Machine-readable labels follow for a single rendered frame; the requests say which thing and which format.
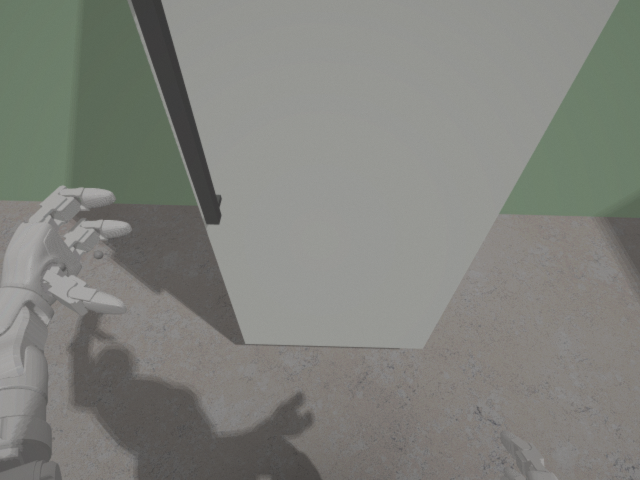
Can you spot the robot left hand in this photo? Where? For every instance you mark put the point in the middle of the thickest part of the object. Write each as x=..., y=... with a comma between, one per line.
x=36, y=247

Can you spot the robot right hand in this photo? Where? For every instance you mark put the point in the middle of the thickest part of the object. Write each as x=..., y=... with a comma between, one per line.
x=528, y=459

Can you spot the robot left forearm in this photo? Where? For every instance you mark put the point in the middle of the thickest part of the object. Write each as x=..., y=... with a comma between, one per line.
x=25, y=436

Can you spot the fridge door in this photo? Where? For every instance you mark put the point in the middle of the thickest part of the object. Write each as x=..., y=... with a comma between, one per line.
x=363, y=149

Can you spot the handle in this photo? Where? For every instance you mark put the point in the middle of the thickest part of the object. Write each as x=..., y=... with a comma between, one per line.
x=156, y=33

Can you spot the robot left upper arm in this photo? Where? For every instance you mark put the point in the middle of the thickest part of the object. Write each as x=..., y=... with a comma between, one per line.
x=36, y=470

